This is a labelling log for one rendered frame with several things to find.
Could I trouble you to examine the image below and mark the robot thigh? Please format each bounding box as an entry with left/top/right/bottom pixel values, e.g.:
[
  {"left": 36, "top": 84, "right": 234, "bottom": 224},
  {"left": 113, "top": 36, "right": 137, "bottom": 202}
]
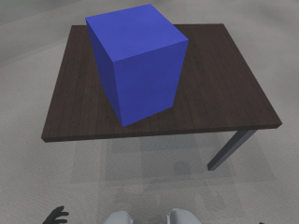
[
  {"left": 165, "top": 209, "right": 202, "bottom": 224},
  {"left": 103, "top": 212, "right": 134, "bottom": 224}
]

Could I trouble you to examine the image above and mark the left robot hand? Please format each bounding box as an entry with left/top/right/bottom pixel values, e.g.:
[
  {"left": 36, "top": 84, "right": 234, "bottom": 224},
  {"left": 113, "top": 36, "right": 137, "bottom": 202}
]
[{"left": 42, "top": 206, "right": 69, "bottom": 224}]

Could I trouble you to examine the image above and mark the robot right thigh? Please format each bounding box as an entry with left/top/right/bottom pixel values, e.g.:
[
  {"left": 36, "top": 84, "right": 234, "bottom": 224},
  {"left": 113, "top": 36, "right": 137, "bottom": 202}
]
[{"left": 165, "top": 209, "right": 202, "bottom": 224}]

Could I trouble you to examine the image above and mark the table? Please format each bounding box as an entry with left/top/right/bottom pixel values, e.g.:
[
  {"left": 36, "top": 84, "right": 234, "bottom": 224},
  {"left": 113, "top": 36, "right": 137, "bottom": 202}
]
[{"left": 41, "top": 23, "right": 283, "bottom": 171}]

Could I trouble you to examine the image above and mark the robot left thigh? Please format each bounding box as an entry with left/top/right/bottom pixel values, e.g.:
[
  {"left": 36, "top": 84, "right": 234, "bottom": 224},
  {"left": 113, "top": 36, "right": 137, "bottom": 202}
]
[{"left": 103, "top": 212, "right": 134, "bottom": 224}]

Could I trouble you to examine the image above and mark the carton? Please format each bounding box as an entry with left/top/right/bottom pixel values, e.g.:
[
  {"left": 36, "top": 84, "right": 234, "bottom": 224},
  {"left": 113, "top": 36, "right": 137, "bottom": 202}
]
[{"left": 85, "top": 4, "right": 189, "bottom": 128}]

